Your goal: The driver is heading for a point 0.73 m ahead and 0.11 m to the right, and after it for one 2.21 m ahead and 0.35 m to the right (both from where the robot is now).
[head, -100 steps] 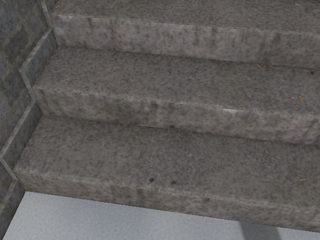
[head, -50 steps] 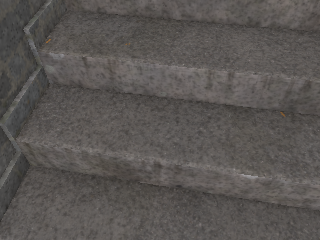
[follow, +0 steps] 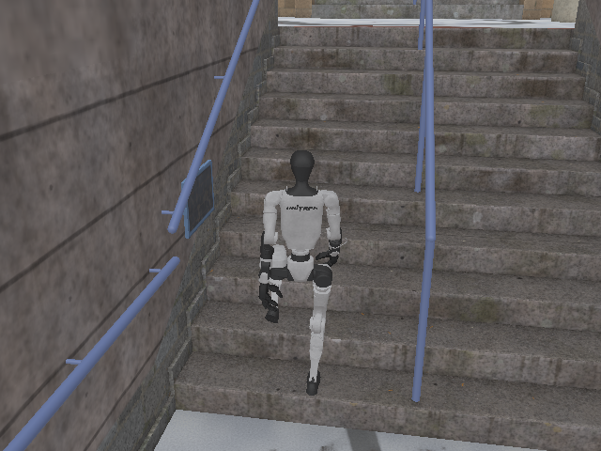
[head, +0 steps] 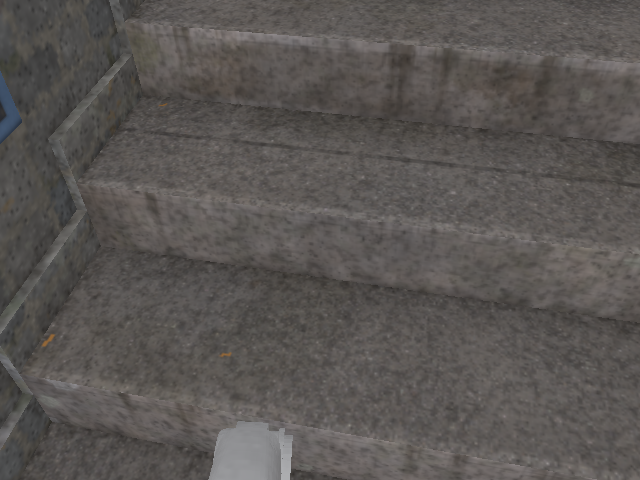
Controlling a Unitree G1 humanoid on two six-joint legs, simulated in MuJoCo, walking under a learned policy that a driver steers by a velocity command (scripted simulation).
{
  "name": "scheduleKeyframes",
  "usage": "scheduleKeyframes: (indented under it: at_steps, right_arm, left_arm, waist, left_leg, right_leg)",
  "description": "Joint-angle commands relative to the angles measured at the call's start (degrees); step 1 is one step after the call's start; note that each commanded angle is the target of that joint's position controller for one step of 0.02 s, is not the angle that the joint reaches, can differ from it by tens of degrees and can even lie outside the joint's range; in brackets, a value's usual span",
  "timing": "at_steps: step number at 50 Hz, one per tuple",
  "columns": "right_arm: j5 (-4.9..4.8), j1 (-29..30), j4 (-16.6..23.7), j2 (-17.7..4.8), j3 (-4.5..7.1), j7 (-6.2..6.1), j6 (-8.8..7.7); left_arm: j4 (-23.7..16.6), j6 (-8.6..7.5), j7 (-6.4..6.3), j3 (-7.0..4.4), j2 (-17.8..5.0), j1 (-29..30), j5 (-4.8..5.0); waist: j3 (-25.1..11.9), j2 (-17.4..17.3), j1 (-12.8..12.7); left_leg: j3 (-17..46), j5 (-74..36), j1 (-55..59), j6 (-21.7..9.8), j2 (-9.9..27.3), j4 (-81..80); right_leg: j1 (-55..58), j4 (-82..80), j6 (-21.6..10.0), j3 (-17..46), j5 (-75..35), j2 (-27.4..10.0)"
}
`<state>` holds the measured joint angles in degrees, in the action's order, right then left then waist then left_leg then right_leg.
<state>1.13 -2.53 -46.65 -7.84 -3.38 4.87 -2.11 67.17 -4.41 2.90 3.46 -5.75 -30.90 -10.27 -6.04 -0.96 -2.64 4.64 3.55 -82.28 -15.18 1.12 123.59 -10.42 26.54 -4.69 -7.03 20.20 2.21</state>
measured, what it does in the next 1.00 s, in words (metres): climbs: left foot 0.17 m higher, then right foot 0.17 m higher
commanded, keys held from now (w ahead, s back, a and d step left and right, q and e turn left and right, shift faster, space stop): w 0.54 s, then w+e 0.26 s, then e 0.20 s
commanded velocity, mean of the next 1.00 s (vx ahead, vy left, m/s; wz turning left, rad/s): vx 0.46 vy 0.00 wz -0.15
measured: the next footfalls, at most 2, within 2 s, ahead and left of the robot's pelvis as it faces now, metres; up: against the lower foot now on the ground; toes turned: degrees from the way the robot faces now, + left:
left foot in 0.20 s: +0.32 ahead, +0.12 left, +0.17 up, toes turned +4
right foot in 0.70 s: +0.61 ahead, -0.11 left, +0.34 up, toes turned -7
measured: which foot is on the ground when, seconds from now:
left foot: up 0.00-0.18, down 0.20-0.74, up 0.76-1.00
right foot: down 0.00-0.22, up 0.24-0.68, down 0.70-1.00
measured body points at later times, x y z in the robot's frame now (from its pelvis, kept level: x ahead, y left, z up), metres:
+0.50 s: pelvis +0.32 +0.02 +0.16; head +0.31 +0.02 +0.61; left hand +0.49 +0.25 +0.05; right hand +0.21 -0.17 +0.00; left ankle +0.28 +0.12 -0.56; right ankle +0.36 -0.12 -0.26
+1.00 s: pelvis +0.59 -0.04 +0.33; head +0.59 -0.04 +0.78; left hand +0.55 +0.19 +0.18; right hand +0.73 -0.30 +0.23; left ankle +0.69 +0.11 -0.13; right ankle +0.57 -0.11 -0.39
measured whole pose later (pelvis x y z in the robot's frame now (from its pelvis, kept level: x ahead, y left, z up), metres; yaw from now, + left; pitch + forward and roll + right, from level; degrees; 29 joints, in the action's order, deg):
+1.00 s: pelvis +0.59 -0.04 +0.33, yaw -11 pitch +5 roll -1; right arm 0.8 -3.9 -48.7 -12.8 -0.2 2.4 -4.8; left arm 65.4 -4.2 2.3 0.7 -8.9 -27.9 -5.3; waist -6.8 -1.9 -0.6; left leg 7.6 10.6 -71.7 -7.8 1.2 112.9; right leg -22.3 35.0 -5.1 1.1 17.8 6.8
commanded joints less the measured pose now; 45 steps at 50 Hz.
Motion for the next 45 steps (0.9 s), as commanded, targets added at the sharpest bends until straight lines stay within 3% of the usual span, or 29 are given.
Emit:
scheduleKeyframes:
  at_steps: [1,4,5,7,9,10,11,12,13,14,16,17,19,22,23,27,28,30,31,33,35,36,37,38,39,40,41,43,45]
  right_arm:
    - [-0.12,15.0,8.3,-3.0,-0.58,-0.69,-0.19]
    - [0.77,27.7,13.6,0.7,-1.76,0.37,3.73]
    - [2.35,23.6,12.0,1.5,-1.77,0.98,5.00]
    - [2.34,21.1,11.8,-1.4,-0.53,2.01,5.53]
    - [2.17,15.7,10.7,-2.9,0.21,2.23,4.96]
    - [1.37,13.0,9.7,-3.3,0.53,1.42,3.90]
    - [1.39,-0.6,5.3,-6.0,1.62,0.10,3.32]
    - [0.95,-11.6,1.0,-7.9,2.10,-0.42,3.65]
    - [2.39,-27.4,-6.2,-9.9,3.12,-1.35,3.47]
    - [3.45,-31.8,-8.6,-13.5,5.43,-2.21,1.75]
    - [1.93,-22.3,-12.3,-9.5,5.08,-2.62,-1.65]
    - [1.20,-18.2,-13.8,-4.7,3.74,-1.95,-1.92]
    - [2.63,-11.1,-15.2,3.4,1.01,-1.09,-2.06]
    - [2.79,-8.3,-14.4,4.3,1.10,-1.92,-4.26]
    - [4.83,-13.0,-15.5,3.1,1.19,-2.14,-4.45]
    - [8.34,-26.5,-21.2,1.1,-0.14,-1.44,-4.20]
    - [8.14,-28.4,-20.5,-0.9,0.36,-1.15,-4.52]
    - [4.21,-24.1,-16.0,-3.4,0.44,0.48,-4.13]
    - [2.21,-24.1,-14.1,-5.8,0.66,0.47,-4.65]
    - [0.87,-25.8,-14.2,-13.8,2.58,0.57,-5.82]
    - [2.44,-29.0,-16.9,-15.4,4.23,1.49,-6.09]
    - [5.88,-34.6,-17.0,-10.9,4.05,2.32,-5.97]
    - [5.75,-32.5,-15.1,-9.7,3.79,3.73,-5.26]
    - [3.91,-24.0,-14.1,-6.1,4.17,4.41,-3.96]
    - [1.59,-21.1,-13.1,-5.6,4.48,3.78,-3.54]
    - [1.53,-17.9,-12.5,-4.9,4.42,2.19,-3.87]
    - [0.92,-13.8,-9.3,-3.4,4.09,0.42,-3.93]
    - [0.32,-10.9,-5.5,-1.9,3.01,-0.81,-2.89]
    - [0.31,-9.9,-3.4,-4.4,3.05,-1.99,-2.19]
  left_arm:
    - [2.2,-0.49,0.89,0.86,-1.8,-8.1,-1.12]
    - [3.0,-0.35,2.70,1.95,-0.7,-11.3,1.33]
    - [0.7,-0.73,3.00,1.68,-1.6,-6.2,4.11]
    - [-0.3,-3.00,3.78,0.76,-8.9,-5.3,7.18]
    - [0.1,-3.77,3.84,-1.44,-14.8,-6.5,8.60]
    - [1.1,-3.34,4.02,-3.12,-17.6,-7.7,8.12]
    - [0.5,-3.51,4.36,-3.24,-14.3,-10.9,3.97]
    - [-2.1,-2.99,4.38,-3.81,-13.5,-9.2,4.40]
    - [-2.4,-1.65,4.99,-3.18,-6.5,-5.1,4.68]
    - [-2.5,-1.24,5.06,-4.69,-6.8,-0.9,8.25]
    - [-7.1,-2.04,2.49,-5.51,-4.9,9.6,7.84]
    - [-11.1,-1.54,1.50,-4.95,-4.8,15.4,7.82]
    - [-13.5,0.82,0.65,-4.05,-2.9,15.4,7.56]
    - [-14.7,2.54,1.20,-2.44,-0.9,16.3,7.74]
    - [-16.8,2.51,1.50,-1.60,-0.6,20.7,9.07]
    - [-26.9,2.95,0.24,0.06,-4.6,39.4,9.53]
    - [-28.4,3.43,-0.23,0.26,-5.1,41.9,9.62]
    - [-31.5,5.66,0.63,0.79,-5.6,51.8,8.93]
    - [-29.9,5.97,1.85,0.83,-3.0,47.4,8.74]
    - [-28.8,6.20,3.16,-0.13,-4.8,40.9,8.72]
    - [-26.7,4.47,2.56,-2.15,-8.2,33.5,9.40]
    - [-22.6,4.10,1.64,-3.20,-12.0,22.8,10.01]
    - [-18.8,4.78,0.57,-4.42,-16.1,9.8,9.87]
    - [-13.9,4.92,-0.41,-6.09,-19.4,-1.6,6.71]
    - [-12.3,3.17,-1.53,-6.82,-19.2,-0.8,6.44]
    - [-10.5,1.93,-1.70,-6.34,-15.6,3.4,7.05]
    - [-9.9,1.35,-1.08,-5.56,-10.5,9.1,6.80]
    - [-9.2,1.76,0.33,-3.43,-5.1,19.1,7.49]
    - [-8.0,0.06,1.04,-2.52,-3.0,19.8,7.05]
  waist:
    - [9.0,0.8,-1.0]
    - [7.5,5.9,-3.5]
    - [7.7,5.8,0.1]
    - [2.4,11.0,4.8]
    - [0.8,14.1,7.2]
    - [-1.1,15.5,7.2]
    - [-13.6,9.6,8.3]
    - [-21.0,3.4,11.6]
    - [-20.7,-9.3,16.2]
    - [-11.4,-8.1,16.6]
    - [-1.4,-1.6,10.5]
    - [-2.1,2.1,7.6]
    - [-2.0,6.2,0.4]
    - [2.6,1.2,-4.1]
    - [3.3,-3.5,-2.0]
    - [4.2,3.6,1.9]
    - [4.9,0.2,3.3]
    - [4.8,-3.6,4.5]
    - [4.3,-8.1,2.6]
    - [1.4,-8.3,-0.9]
    - [-4.2,-10.4,-1.3]
    - [-14.3,-2.5,-0.6]
    - [-19.9,4.7,-5.7]
    - [-14.6,12.5,-10.0]
    - [-6.0,12.0,-8.2]
    - [-0.1,10.5,-5.0]
    - [0.5,1.9,-1.3]
    - [-2.8,-0.5,6.3]
    - [-3.5,-0.7,9.4]
  left_leg:
    - [-4.8,-1.6,-16.4,-2.7,4.7,-11.4]
    - [-11.1,-3.1,8.0,1.1,7.0,-22.7]
    - [-13.8,-0.8,15.8,1.4,5.7,-28.8]
    - [-18.1,7.3,31.8,3.8,-0.7,-36.8]
    - [-19.4,18.3,35.0,5.8,-5.5,-55.9]
    - [-18.6,19.1,40.9,4.6,-6.4,-62.8]
    - [-7.9,-5.7,67.4,-0.8,-1.7,-55.4]
    - [9.8,4.5,83.0,-4.3,3.0,-71.2]
    - [31.7,8.5,94.7,-9.7,11.8,-88.6]
    - [42.4,14.8,82.9,-8.7,14.5,-96.1]
    - [32.7,13.3,70.1,-7.3,13.7,-96.6]
    - [27.1,6.7,69.8,-5.4,13.5,-96.3]
    - [13.7,-2.9,65.4,-1.4,11.7,-98.9]
    - [-1.8,0.9,57.3,1.8,6.9,-104.7]
    - [-1.1,2.8,56.9,0.9,7.2,-107.0]
    - [-1.2,11.5,64.5,4.7,7.9,-109.8]
    - [-1.7,9.3,65.4,4.0,8.3,-112.2]
    - [-5.5,7.5,46.3,1.6,10.2,-125.0]
    - [-6.6,-10.3,48.6,0.1,11.7,-123.9]
    - [-9.6,-57.9,69.2,-1.8,14.2,-113.6]
    - [-12.1,-81.0,82.5,-0.3,14.3,-100.0]
    - [-9.8,-71.1,65.2,3.7,10.7,-85.4]
    - [-5.4,-42.6,49.5,5.4,3.4,-71.2]
    - [3.3,-3.5,35.7,7.6,-4.0,-45.7]
    - [10.8,-6.8,25.9,6.9,-3.4,-28.7]
    - [10.9,-7.8,21.8,6.4,-2.7,-19.8]
    - [11.9,-8.3,21.1,5.0,-3.6,-15.4]
    - [10.5,-5.7,19.1,3.0,-3.3,-5.2]
    - [5.8,-0.2,14.4,4.4,-1.2,-9.3]
  right_leg:
    - [8.9,-16.3,-8.5,14.5,-5.9,-16.4]
    - [-8.3,-26.6,-8.9,10.8,-15.2,-16.6]
    - [-9.6,-26.6,-8.6,7.2,-24.3,-16.1]
    - [-6.4,-19.7,-10.2,3.8,-74.2,-16.5]
    - [12.7,-12.0,-10.0,4.6,-100.1,-19.0]
    - [15.7,-7.1,-8.7,3.7,-109.6,-19.1]
    - [1.5,6.8,-4.9,5.9,-108.8,-17.5]
    - [-12.1,17.9,-3.8,9.8,-85.8,-11.6]
    - [-29.5,37.6,-1.4,13.9,-23.2,-1.7]
    - [-37.0,66.4,-0.3,22.5,-20.5,0.9]
    - [-46.8,87.8,-3.3,23.7,-18.9,1.9]
    - [-51.1,92.7,-6.8,24.0,-18.1,2.7]
    - [-55.2,91.4,-11.2,21.9,-19.6,-0.4]
    - [-57.6,93.0,-11.0,13.7,-8.6,-5.0]
    - [-61.5,104.6,-11.4,11.2,-4.6,-4.5]
    - [-72.1,85.6,-14.4,10.0,-11.0,-9.5]
    - [-71.1,79.6,-12.4,8.4,-12.8,-10.8]
    - [-43.2,64.3,-7.3,1.0,-4.4,-9.3]
    - [-36.6,64.7,-4.5,-2.1,-3.8,-6.2]
    - [-36.1,52.7,-2.9,-5.8,0.1,-0.3]
    - [-26.5,35.1,-5.3,-5.3,-0.1,3.9]
    - [-1.1,36.0,-10.8,10.5,-21.4,0.2]
    - [13.1,17.8,-14.6,31.7,-3.0,-4.0]
    - [12.6,-0.8,-16.6,54.6,14.2,-11.2]
    - [6.2,-1.7,-11.2,55.8,24.1,-11.3]
    - [-2.3,0.6,-10.6,51.3,21.4,-10.8]
    - [-7.0,1.1,-10.0,46.9,6.0,-10.9]
    - [-12.7,-0.5,-7.0,38.1,-18.4,-11.3]
    - [-12.0,1.3,-4.3,24.1,-39.5,-9.0]
Velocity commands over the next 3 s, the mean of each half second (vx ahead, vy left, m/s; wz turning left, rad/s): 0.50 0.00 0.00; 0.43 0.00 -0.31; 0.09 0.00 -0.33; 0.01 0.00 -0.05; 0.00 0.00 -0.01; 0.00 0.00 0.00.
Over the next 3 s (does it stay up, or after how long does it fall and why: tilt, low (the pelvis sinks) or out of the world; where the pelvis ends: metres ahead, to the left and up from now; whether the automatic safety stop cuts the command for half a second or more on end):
stays up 0.67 -0.08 0.35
